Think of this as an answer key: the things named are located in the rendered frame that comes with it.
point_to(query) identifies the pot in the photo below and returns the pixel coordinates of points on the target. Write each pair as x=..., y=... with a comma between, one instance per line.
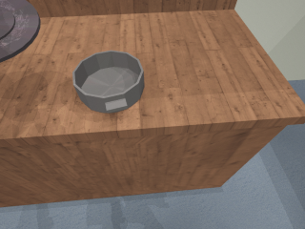
x=109, y=82

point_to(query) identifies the lid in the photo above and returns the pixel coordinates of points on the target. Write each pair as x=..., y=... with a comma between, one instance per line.
x=19, y=25

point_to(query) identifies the table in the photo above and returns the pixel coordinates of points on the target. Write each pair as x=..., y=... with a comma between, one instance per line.
x=212, y=99

